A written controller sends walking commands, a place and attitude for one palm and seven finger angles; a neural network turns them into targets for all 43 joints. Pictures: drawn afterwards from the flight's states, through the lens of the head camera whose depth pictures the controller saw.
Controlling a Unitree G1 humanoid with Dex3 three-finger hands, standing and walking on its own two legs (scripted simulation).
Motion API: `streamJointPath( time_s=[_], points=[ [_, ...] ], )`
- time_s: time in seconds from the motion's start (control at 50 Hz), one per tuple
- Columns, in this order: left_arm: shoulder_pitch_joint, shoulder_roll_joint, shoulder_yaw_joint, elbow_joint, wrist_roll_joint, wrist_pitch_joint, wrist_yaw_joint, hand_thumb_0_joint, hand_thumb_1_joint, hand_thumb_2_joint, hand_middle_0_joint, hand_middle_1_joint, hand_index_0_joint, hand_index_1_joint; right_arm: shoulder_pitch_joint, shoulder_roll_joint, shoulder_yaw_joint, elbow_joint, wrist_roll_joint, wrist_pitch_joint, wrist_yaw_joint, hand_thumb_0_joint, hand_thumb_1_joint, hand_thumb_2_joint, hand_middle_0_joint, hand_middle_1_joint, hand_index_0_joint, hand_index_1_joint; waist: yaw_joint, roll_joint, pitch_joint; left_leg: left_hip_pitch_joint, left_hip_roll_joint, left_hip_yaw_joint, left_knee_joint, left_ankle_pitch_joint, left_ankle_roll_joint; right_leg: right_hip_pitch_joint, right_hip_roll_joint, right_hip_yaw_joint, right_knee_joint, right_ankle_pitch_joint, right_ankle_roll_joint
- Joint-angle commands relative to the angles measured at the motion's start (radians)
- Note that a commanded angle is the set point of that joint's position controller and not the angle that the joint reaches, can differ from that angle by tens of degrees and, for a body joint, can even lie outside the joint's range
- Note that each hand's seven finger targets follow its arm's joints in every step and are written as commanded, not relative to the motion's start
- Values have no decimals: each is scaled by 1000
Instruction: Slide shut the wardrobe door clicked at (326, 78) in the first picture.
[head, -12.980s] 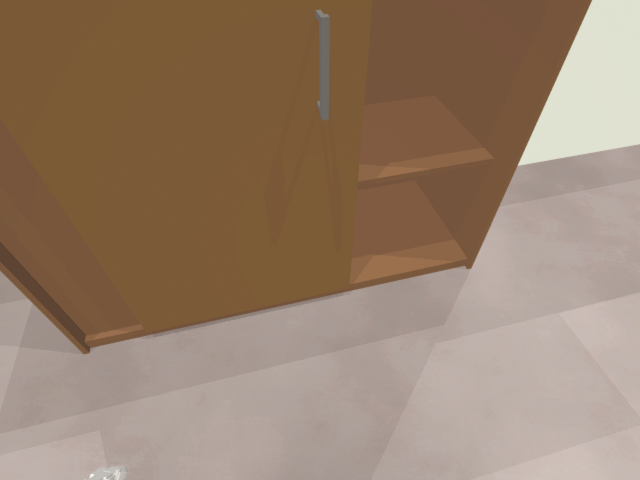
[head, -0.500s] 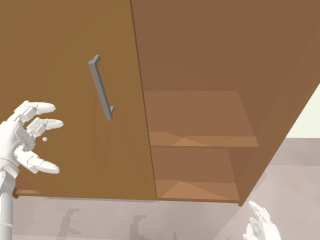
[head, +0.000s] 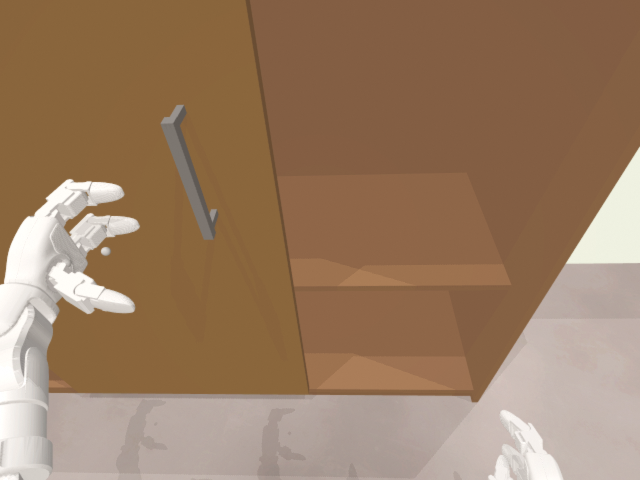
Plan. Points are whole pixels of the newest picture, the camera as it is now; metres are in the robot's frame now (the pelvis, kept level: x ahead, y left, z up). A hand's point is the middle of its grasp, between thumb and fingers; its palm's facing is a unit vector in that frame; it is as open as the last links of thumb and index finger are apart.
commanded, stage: move the hooked fingers beside the handle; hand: left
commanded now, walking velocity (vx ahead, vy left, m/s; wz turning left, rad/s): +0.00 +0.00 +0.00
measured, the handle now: (195, 178) +0.48 +0.22 +0.14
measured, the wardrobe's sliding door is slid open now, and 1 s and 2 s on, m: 0.50 0.50 0.50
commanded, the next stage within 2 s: feel for the door with the fingertips in 1.98 s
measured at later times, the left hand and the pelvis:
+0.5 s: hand (124, 230) +0.36 +0.26 +0.16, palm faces +0.08 -1.00 -0.06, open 14.0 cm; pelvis +0.00 +0.01 +0.00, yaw -1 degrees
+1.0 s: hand (144, 205) +0.40 +0.26 +0.16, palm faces +0.06 -1.00 -0.04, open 14.0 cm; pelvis +0.00 +0.01 +0.00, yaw -1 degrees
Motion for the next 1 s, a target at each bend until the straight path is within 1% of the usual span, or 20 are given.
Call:
streamJointPath(
  time_s=[0.0, 0.08, 0.1, 0.14, 0.22, 0.26, 0.3, 0.34, 0.4, 0.44, 0.46, 0.54, 0.58, 0.64, 0.68, 0.74, 0.8, 0.86, 0.92, 0.98],
  points=[
    [-277, 307, 112, -188, -15, -56, 15, 0, -500, 300, -300, -1200, -300, -1200, -83, -117, -45, -157, -5, -48, 0, 0, -900, -900, 200, 300, 200, 300, 12, -11, -200, 262, -60, 36, -33, 149, 77, -128, 31, -7, -103, 364, -2],
    [-284, 309, 125, -206, -15, -60, 23, 0, -500, 300, -300, -1200, -300, -1200, -80, -117, -51, -166, -4, -39, 6, 0, -900, -900, 200, 300, 200, 300, 5, -3, -220, 272, -58, 41, -31, 163, 77, -135, 32, -8, -95, 384, 2],
    [-292, 322, 130, -196, -13, -62, 28, 0, -500, 300, -300, -1200, -300, -1200, -74, -119, -51, -157, -6, -33, 5, 0, -900, -900, 200, 300, 200, 300, 2, -30, -209, 262, -57, 44, -27, 160, 80, -128, 32, -6, -101, 384, 2],
    [-332, 293, 98, -195, -8, -64, 28, 0, -500, 300, -300, -1200, -300, -1200, -73, -118, -51, -159, -3, -30, 3, 0, -900, -900, 200, 300, 200, 300, -9, 13, -197, 267, -57, 42, -32, 143, 77, -154, 34, -7, -98, 359, 1],
    [-412, 253, 41, -192, 0, -72, 38, 0, -500, 300, -300, -1200, -300, -1200, -65, -120, -53, -148, -3, -28, -3, 0, -900, -900, 200, 300, 200, 300, -31, 7, -193, 288, -53, 31, -37, 114, 77, -179, 36, -9, -107, 313, -1],
    [-389, 289, 76, -172, 8, -74, 49, 0, -500, 300, -300, -1200, -300, -1200, -58, -125, -55, -145, -7, -23, -3, 0, -900, -900, 200, 300, 200, 300, -18, 7, -214, 290, -50, 27, -39, 126, 75, -165, 35, -9, -99, 318, -4],
    [-411, 256, 45, -172, 11, -73, 56, 0, -500, 300, -300, -1200, -300, -1200, -58, -118, -52, -143, -7, -17, -1, 0, -900, -900, 200, 300, 200, 300, -22, 8, -207, 287, -52, 34, -35, 119, 77, -163, 33, -6, -107, 316, -3],
    [-437, 298, 78, -103, 16, -68, 65, 0, -500, 300, -300, -1200, -300, -1200, -52, -128, -53, -132, -7, -9, -3, 0, -900, -900, 200, 300, 200, 300, -26, -35, -189, 262, -48, 29, -42, 95, 75, -175, 34, -7, -106, 296, 0],
    [-514, 313, 67, -63, 31, -76, 70, 0, -500, 300, -300, -1200, -300, -1200, -45, -128, -50, -126, -8, 3, -5, 0, -900, -900, 200, 300, 200, 300, -32, -12, -186, 255, -47, 33, -40, 78, 75, -179, 32, -1, -111, 269, -3],
    [-535, 305, 55, -61, 40, -85, 71, 0, -500, 300, -300, -1200, -300, -1200, -43, -126, -50, -137, -9, 3, -2, 0, -900, -900, 200, 300, 200, 300, -33, 24, -218, 274, -48, 31, -38, 94, 73, -180, 31, 0, -102, 284, -5],
    [-556, 305, 52, -43, 40, -90, 71, 0, -500, 300, -300, -1200, -300, -1200, -37, -127, -51, -134, -10, 6, -2, 0, -900, -900, 200, 300, 200, 300, -40, -2, -221, 278, -46, 28, -36, 95, 74, -183, 33, 0, -103, 286, -4],
    [-543, 309, 61, -6, 42, -104, 63, 0, -500, 300, -300, -1200, -300, -1200, -22, -130, -56, -138, -10, 14, 7, 0, -900, -900, 200, 300, 200, 300, -32, 6, -251, 284, -46, 31, -25, 134, 74, -168, 34, -1, -92, 332, -8],
    [-548, 282, 35, 12, 42, -98, 58, 0, -500, 300, -300, -1200, -300, -1200, -23, -129, -57, -143, -7, 20, 10, 0, -900, -900, 200, 300, 200, 300, -38, 2, -234, 275, -45, 34, -26, 127, 74, -182, 34, -3, -91, 327, -6],
    [-569, 306, 54, 55, 43, -94, 65, 0, -500, 300, -300, -1200, -300, -1200, -11, -137, -60, -137, -7, 30, 12, 0, -900, -900, 200, 300, 200, 300, -41, -38, -214, 246, -43, 34, -27, 111, 76, -188, 35, -2, -93, 318, -3],
    [-608, 301, 40, 44, 52, -100, 69, 0, -500, 300, -300, -1200, -300, -1200, -7, -136, -60, -140, -7, 34, 15, 0, -900, -900, 200, 300, 200, 300, -45, 2, -223, 259, -43, 31, -27, 110, 74, -200, 35, -2, -90, 304, -6],
    [-648, 336, 60, 58, 61, -116, 80, 0, -500, 300, -300, -1200, -300, -1200, 7, -140, -63, -130, -10, 42, 15, 0, -900, -900, 200, 300, 200, 300, -53, 2, -233, 257, -41, 32, -21, 105, 75, -203, 37, 3, -90, 295, -6],
    [-671, 333, 51, 78, 65, -131, 81, 0, -500, 300, -300, -1200, -300, -1200, 19, -142, -65, -126, -13, 47, 15, 0, -900, -900, 200, 300, 200, 300, -56, -13, -247, 260, -39, 34, -14, 112, 78, -199, 39, 3, -89, 299, -7],
    [-728, 314, 23, 105, 73, -141, 80, 0, -500, 300, -300, -1200, -300, -1200, 29, -141, -65, -118, -12, 49, 18, 0, -900, -900, 200, 300, 200, 300, -66, 40, -243, 272, -38, 25, -19, 90, 73, -231, 39, 2, -88, 268, -10],
    [-719, 332, 41, 166, 75, -141, 84, 0, -500, 300, -300, -1200, -300, -1200, 43, -148, -68, -114, -13, 54, 21, 0, -900, -900, 200, 300, 200, 300, -64, -13, -256, 256, -39, 25, -13, 101, 77, -219, 41, 2, -84, 284, -10],
    [-794, 348, 30, 234, 89, -142, 80, 0, -500, 300, -300, -1200, -300, -1200, 58, -152, -68, -102, -12, 65, 22, 0, -900, -900, 200, 300, 200, 300, -80, 3, -229, 230, -37, 28, -10, 78, 74, -247, 39, 4, -80, 262, -8]
  ],
)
